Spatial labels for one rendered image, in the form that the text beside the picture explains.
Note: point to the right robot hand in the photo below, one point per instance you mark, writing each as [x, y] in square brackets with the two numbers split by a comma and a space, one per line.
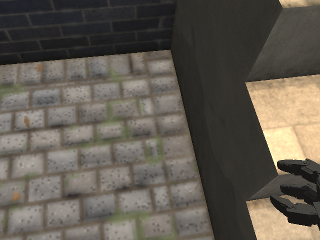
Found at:
[300, 213]

